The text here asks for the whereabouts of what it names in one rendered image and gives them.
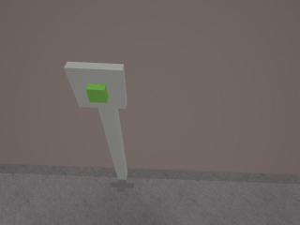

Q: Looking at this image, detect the panel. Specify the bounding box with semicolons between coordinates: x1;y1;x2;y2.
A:
64;61;128;180

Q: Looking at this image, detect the button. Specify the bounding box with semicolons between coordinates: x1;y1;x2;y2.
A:
85;83;109;103

